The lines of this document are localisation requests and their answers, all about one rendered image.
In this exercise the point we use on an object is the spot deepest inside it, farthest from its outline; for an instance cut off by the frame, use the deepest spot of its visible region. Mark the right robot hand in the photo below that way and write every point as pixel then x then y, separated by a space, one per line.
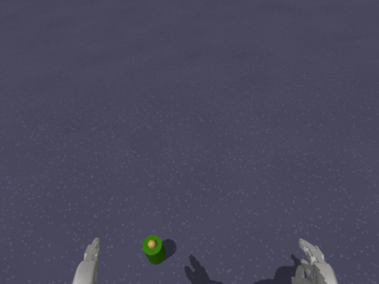
pixel 317 270

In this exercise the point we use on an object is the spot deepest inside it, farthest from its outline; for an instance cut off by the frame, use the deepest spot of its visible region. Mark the left robot hand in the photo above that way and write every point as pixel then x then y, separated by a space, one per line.
pixel 87 271

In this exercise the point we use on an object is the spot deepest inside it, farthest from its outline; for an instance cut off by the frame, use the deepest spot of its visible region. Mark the bottle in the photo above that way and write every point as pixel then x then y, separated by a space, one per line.
pixel 154 249

